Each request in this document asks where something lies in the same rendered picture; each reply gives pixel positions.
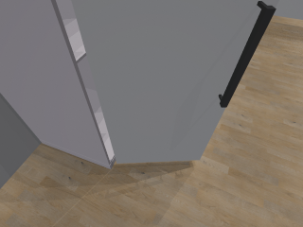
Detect handle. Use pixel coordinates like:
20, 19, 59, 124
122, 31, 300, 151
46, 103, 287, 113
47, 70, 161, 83
219, 1, 276, 108

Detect fridge door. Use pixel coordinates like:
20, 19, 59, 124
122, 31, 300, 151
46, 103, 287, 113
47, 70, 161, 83
71, 0, 279, 164

